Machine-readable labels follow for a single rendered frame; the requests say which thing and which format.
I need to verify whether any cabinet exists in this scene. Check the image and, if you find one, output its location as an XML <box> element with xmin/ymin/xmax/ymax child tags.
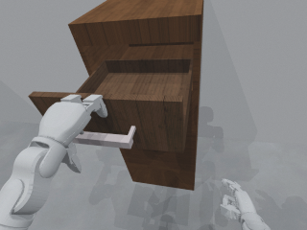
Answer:
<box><xmin>68</xmin><ymin>0</ymin><xmax>204</xmax><ymax>191</ymax></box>

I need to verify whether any robot left forearm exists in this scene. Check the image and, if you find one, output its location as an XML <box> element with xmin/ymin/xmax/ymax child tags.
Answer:
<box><xmin>0</xmin><ymin>136</ymin><xmax>67</xmax><ymax>230</ymax></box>

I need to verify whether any drawer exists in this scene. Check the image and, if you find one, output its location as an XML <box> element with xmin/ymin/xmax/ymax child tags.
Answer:
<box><xmin>28</xmin><ymin>57</ymin><xmax>194</xmax><ymax>153</ymax></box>

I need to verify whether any left robot hand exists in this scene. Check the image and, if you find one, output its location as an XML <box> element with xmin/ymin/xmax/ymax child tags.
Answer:
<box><xmin>38</xmin><ymin>94</ymin><xmax>107</xmax><ymax>173</ymax></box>

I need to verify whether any handle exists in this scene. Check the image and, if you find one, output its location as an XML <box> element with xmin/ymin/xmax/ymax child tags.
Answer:
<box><xmin>72</xmin><ymin>126</ymin><xmax>136</xmax><ymax>150</ymax></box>

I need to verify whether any robot right forearm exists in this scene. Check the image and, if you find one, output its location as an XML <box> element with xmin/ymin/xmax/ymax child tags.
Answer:
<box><xmin>240</xmin><ymin>212</ymin><xmax>271</xmax><ymax>230</ymax></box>

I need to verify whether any right robot hand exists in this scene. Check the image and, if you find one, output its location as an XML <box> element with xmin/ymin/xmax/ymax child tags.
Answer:
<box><xmin>220</xmin><ymin>178</ymin><xmax>257</xmax><ymax>223</ymax></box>

